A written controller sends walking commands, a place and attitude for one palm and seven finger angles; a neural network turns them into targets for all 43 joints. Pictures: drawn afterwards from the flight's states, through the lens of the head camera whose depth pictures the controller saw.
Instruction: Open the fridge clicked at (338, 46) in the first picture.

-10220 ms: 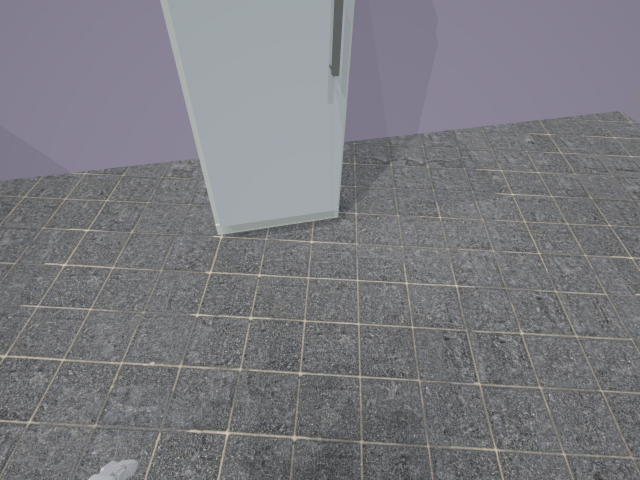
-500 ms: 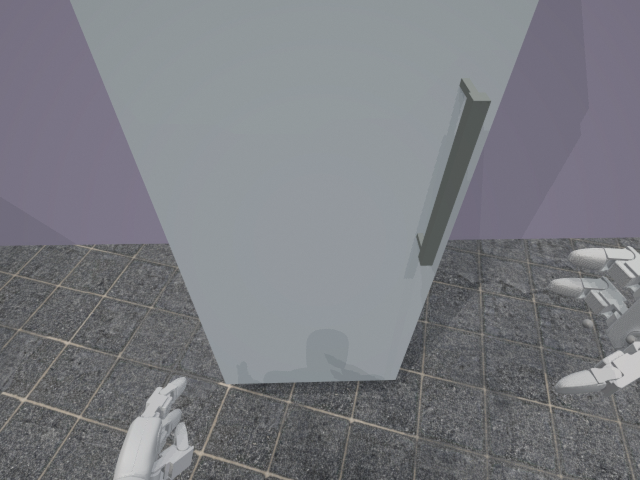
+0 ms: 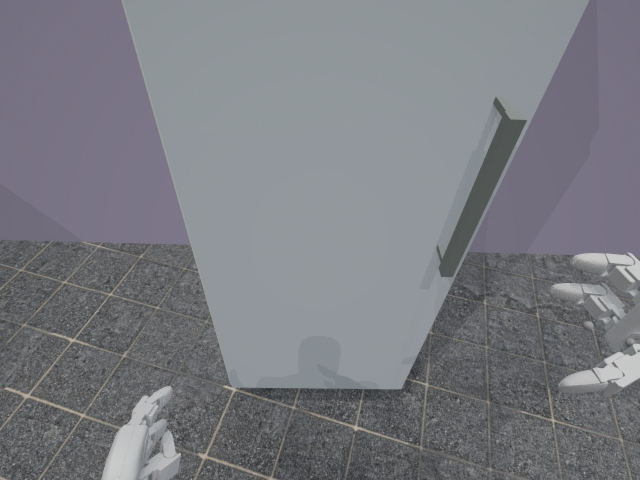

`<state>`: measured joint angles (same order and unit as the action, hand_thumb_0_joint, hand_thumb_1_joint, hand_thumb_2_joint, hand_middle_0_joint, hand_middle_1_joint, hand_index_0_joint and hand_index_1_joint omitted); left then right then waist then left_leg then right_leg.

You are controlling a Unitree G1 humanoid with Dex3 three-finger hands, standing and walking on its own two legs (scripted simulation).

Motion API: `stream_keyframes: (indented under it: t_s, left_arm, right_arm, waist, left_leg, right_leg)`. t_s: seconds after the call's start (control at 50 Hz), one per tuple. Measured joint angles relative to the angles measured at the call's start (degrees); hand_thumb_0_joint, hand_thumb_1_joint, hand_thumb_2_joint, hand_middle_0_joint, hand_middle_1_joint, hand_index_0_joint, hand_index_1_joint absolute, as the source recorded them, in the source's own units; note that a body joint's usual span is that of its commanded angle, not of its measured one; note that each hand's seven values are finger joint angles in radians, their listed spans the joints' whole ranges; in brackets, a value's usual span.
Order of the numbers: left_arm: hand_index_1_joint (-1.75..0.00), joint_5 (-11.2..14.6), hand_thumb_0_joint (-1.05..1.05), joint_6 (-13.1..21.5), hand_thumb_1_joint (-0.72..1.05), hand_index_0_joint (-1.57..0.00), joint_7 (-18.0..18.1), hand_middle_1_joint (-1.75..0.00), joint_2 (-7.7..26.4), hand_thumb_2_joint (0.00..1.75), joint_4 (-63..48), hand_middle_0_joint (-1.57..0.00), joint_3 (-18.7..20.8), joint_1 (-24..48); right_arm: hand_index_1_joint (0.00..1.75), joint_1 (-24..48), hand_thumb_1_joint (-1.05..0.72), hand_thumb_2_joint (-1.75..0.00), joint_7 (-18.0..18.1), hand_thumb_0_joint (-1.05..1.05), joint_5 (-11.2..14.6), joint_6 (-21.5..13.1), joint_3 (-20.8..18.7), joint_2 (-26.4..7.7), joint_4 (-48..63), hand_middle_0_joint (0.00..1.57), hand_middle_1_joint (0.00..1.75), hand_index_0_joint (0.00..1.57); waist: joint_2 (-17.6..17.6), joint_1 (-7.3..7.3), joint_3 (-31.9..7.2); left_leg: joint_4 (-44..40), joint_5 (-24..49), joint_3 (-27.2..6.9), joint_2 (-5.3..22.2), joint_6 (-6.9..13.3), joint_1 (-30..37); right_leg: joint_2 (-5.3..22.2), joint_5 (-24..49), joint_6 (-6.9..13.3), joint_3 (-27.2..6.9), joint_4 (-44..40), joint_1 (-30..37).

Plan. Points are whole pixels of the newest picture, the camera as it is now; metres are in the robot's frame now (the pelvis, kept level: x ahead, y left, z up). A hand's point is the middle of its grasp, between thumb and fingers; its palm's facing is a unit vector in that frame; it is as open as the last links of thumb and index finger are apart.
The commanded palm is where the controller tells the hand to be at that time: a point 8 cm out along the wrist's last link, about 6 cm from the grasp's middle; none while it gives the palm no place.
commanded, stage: raise the hand to about handle height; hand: right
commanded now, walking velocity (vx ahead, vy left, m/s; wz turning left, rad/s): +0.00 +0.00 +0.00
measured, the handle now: (469, 199) +0.50 -0.20 +0.11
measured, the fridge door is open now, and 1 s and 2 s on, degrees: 0 0 0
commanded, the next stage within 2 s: move the hooked fingers beside the handle in 0.10 s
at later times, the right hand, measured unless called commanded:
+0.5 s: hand (573, 307) +0.30 -0.27 +0.12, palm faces +0.03 +1.00 -0.03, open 14.0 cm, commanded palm +0.27 -0.32 +0.12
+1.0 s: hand (549, 267) +0.36 -0.27 +0.11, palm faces -0.02 +1.00 +0.01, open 14.0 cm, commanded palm +0.33 -0.32 +0.12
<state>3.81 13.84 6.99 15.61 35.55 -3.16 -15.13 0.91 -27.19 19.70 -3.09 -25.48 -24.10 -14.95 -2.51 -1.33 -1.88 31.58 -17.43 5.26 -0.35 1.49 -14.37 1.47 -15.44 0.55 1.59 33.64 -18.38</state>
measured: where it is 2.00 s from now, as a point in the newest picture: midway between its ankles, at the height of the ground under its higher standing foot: outside the picture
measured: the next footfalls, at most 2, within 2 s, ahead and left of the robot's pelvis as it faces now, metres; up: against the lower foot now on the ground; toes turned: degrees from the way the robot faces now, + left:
none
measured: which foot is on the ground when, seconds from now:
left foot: down 0.00-1.00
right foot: down 0.00-1.00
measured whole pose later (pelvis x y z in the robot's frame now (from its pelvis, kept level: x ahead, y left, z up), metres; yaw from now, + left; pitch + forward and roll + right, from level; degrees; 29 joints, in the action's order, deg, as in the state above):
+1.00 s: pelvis +0.00 -0.02 +0.00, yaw +1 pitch +4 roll +1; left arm 3.7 9.9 6.7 15.5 36.1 -3.3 -17.4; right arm 20.6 -25.9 15.9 -5.3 -22.7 -26.2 -34.9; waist -1.3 1.2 -2.6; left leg 33.7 -17.8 3.7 0.7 -0.1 -20.1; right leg 0.6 -16.7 2.3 3.1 36.3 -24.0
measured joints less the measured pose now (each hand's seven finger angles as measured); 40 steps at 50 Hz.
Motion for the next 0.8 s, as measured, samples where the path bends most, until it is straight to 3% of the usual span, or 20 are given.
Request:
stream_keyframes:
  t_s: [0.3, 0.8]
  left_arm:
    - [-0.30, 0.33, 0.02, -0.24, 0.91, -0.20, 0.21, -0.30, 0.15, 0.90, 0.17, -0.21, 0.17, 0.50]
    - [-0.30, 0.20, 0.02, -2.42, 0.91, -0.20, 0.18, -0.30, 0.34, 0.90, 0.52, -0.21, 0.10, -2.19]
  right_arm:
    - [1.20, 1.29, 0.50, -0.30, -0.77, -0.01, 0.47, -0.32, -0.11, -0.30, -3.51, 0.30, 1.20, 0.31]
    - [1.20, 15.20, 0.50, -0.30, 0.32, -0.01, -2.47, -2.56, 0.82, -2.91, -16.88, 0.30, 1.20, 0.30]
  waist:
    - [-0.59, 0.15, -0.39]
    - [0.67, 2.03, -0.03]
  left_leg:
    - [1.32, -0.43, -0.07, -0.48, 0.53, -1.22]
    - [2.12, -0.13, -1.03, 0.37, -0.82, -4.78]
  right_leg:
    - [0.54, -0.12, -0.61, 0.00, 0.75, -0.86]
    - [-0.22, -0.75, 0.95, 0.93, 2.50, -4.66]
